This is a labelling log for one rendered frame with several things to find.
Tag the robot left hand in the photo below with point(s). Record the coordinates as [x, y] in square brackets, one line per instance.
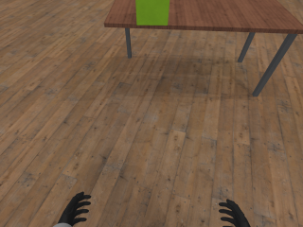
[70, 212]

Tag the table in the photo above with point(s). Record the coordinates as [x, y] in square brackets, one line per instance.
[253, 16]

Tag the carton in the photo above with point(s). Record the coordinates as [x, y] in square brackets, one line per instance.
[152, 12]

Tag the robot right hand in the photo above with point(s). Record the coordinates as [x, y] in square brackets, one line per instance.
[239, 219]

